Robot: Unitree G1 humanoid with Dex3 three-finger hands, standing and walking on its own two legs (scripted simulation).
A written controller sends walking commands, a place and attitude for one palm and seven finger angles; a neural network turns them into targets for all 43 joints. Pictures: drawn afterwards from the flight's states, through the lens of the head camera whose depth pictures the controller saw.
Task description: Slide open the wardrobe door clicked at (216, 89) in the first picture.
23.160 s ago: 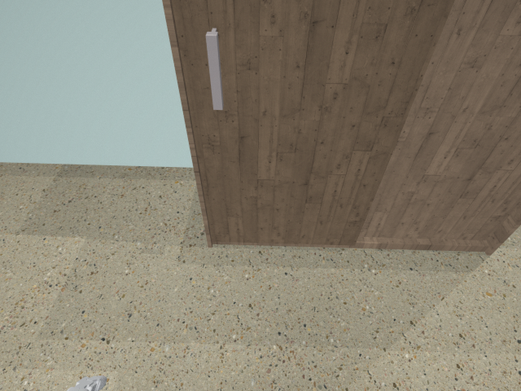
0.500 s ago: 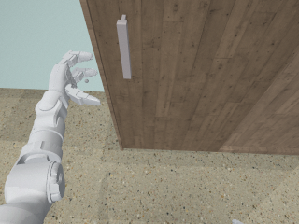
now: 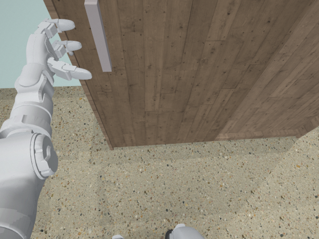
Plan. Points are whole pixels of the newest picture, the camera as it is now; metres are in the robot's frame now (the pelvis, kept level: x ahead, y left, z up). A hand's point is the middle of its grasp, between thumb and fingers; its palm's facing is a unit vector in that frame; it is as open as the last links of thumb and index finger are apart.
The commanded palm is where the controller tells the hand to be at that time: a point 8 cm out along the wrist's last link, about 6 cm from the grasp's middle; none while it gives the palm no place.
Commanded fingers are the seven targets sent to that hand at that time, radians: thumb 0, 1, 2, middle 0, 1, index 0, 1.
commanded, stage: move the hooked fingers beside the handle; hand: left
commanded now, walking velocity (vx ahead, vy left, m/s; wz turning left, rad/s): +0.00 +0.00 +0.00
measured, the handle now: (101, 35) +0.61 +0.08 +0.13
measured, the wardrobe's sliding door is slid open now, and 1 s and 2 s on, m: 0.00 0.00 0.00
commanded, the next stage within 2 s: feel for the door with the fingertips in 0.84 s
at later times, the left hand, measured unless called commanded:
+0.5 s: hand (73, 50) +0.54 +0.14 +0.14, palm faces -0.06 -1.00 -0.02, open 14.0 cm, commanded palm +0.52 +0.19 +0.13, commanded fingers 0.00 -0.50 0.30 -0.30 -1.20 -0.30 -1.20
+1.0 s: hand (77, 51) +0.55 +0.14 +0.13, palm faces -0.04 -1.00 -0.01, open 14.0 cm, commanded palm +0.53 +0.19 +0.13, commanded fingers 0.00 -0.50 0.30 -0.30 -1.20 -0.30 -1.20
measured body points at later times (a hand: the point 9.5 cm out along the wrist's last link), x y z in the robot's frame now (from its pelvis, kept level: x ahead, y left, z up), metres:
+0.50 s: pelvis +0.01 +0.01 +0.00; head +0.11 +0.01 +0.44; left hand +0.54 +0.20 +0.14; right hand -0.02 -0.25 -0.12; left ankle -0.01 +0.12 -0.71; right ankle +0.01 -0.11 -0.71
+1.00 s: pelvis +0.01 +0.00 -0.01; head +0.12 +0.01 +0.43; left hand +0.54 +0.19 +0.13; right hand -0.03 -0.26 -0.12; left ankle -0.01 +0.12 -0.71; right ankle +0.01 -0.11 -0.71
